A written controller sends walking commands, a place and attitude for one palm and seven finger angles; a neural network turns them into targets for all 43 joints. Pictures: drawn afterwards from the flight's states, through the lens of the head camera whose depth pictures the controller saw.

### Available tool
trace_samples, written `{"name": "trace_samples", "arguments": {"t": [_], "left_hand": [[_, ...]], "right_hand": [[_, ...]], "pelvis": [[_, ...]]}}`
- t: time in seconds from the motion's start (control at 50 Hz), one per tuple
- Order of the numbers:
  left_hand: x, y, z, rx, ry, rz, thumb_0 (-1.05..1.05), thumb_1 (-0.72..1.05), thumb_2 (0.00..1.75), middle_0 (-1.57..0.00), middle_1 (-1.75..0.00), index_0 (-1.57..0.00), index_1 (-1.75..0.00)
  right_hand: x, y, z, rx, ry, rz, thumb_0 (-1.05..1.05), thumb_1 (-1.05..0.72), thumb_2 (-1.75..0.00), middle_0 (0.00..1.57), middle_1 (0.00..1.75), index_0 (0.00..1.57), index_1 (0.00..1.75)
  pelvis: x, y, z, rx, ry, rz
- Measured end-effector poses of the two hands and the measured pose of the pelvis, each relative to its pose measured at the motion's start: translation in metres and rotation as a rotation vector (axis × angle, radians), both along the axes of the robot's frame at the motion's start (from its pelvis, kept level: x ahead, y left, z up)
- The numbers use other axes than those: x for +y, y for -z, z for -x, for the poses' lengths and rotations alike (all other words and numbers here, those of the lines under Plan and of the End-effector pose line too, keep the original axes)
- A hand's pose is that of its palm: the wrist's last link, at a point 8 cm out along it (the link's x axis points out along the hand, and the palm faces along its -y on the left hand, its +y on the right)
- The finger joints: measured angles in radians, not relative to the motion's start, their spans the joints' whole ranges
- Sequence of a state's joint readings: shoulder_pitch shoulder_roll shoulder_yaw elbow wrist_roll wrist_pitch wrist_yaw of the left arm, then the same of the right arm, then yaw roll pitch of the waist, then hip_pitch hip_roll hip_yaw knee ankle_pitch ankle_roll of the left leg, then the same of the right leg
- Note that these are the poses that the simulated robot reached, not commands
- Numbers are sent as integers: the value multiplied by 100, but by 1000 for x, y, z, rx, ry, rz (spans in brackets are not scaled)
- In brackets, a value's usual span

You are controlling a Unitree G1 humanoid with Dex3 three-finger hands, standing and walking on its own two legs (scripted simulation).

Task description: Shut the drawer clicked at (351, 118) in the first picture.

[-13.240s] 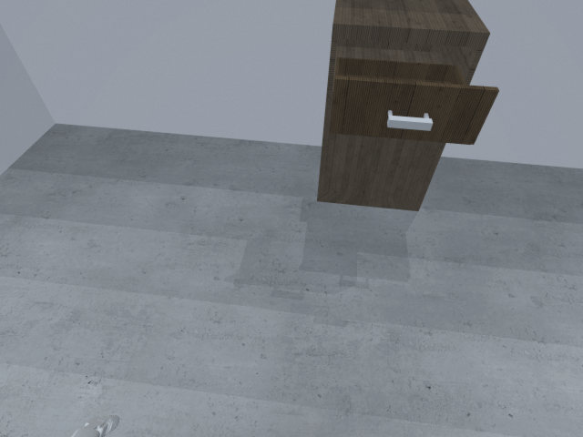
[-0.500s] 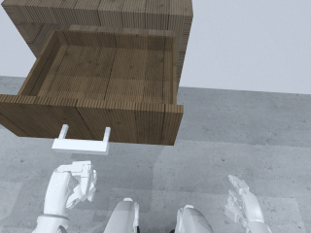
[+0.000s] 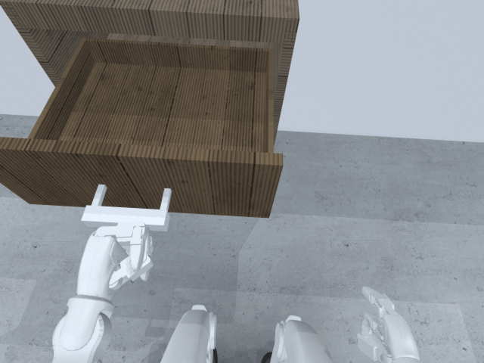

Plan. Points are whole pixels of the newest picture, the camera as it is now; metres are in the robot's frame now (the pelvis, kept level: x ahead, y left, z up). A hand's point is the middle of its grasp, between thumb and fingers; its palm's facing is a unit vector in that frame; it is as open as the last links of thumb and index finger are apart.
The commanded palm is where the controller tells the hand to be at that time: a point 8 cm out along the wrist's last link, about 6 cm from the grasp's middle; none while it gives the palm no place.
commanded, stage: push the drawer shut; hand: left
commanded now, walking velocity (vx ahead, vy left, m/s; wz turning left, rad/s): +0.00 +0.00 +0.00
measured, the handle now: (130, 205) +0.35 +0.20 +0.04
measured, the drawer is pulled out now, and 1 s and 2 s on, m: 0.26 0.14 0.00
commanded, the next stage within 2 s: none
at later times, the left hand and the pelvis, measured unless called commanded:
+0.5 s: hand (155, 209) +0.34 +0.16 +0.03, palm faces -0.05 -1.00 -0.06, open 2.8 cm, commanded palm +0.34 +0.21 +0.04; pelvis -0.01 +0.01 +0.01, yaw +0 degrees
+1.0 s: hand (165, 184) +0.39 +0.15 +0.03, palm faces -0.02 -1.00 -0.07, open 3.0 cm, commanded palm +0.39 +0.20 +0.04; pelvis +0.00 +0.01 +0.01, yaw -1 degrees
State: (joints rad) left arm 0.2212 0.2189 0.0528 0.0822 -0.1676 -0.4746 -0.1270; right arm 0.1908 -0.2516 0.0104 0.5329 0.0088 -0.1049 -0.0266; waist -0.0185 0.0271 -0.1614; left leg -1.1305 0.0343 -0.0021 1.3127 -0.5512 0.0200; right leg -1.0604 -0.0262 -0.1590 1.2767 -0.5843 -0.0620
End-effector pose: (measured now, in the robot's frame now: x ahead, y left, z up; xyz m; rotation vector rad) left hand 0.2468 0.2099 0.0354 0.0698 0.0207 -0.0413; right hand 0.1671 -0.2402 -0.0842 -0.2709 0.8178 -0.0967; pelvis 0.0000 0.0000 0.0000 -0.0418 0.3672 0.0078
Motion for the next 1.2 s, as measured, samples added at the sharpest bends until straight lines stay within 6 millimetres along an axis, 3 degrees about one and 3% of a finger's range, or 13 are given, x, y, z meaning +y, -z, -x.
{"name": "trace_samples", "arguments": {"t": [0.24,0.62,0.88,1.2], "left_hand": [[3,-1,-34,-8,18,2,-4,79,94,-140,-160,-140,-160],[3,1,-98,-15,7,13,-5,78,91,-140,-160,-140,-160],[-4,-3,-115,-22,-11,10,0,84,92,-140,-160,-140,-160],[-3,0,-149,-30,-24,-7,-4,80,95,-140,-160,-140,-160]], "right_hand": [[5,2,11,13,5,-6,1,-91,-90,20,29,20,30],[0,5,47,147,60,18,1,-91,-90,20,29,20,30],[3,6,57,213,91,-8,1,-91,-90,20,29,20,30],[-9,18,71,264,107,12,1,-91,-90,20,29,20,30]], "pelvis": [[1,-2,10,-9,-3,4],[12,-7,7,13,10,3],[15,-13,-3,18,23,-6],[6,-6,7,36,14,-5]]}}
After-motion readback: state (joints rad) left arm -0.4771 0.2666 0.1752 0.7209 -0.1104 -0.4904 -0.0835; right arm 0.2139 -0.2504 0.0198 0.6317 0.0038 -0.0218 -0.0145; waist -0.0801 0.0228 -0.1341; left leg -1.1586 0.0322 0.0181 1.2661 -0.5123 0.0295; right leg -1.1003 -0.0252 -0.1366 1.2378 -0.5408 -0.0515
